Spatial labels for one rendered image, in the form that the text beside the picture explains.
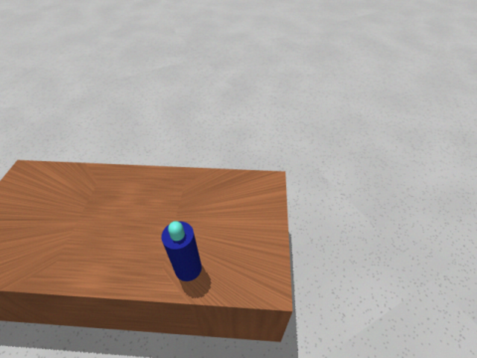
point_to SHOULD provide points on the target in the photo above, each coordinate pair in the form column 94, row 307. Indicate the bottle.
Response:
column 179, row 241

